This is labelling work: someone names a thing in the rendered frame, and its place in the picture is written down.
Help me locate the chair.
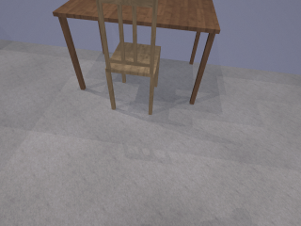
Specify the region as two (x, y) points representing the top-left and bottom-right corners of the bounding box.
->
(95, 0), (161, 115)

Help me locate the table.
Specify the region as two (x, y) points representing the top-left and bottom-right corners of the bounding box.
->
(53, 0), (221, 105)

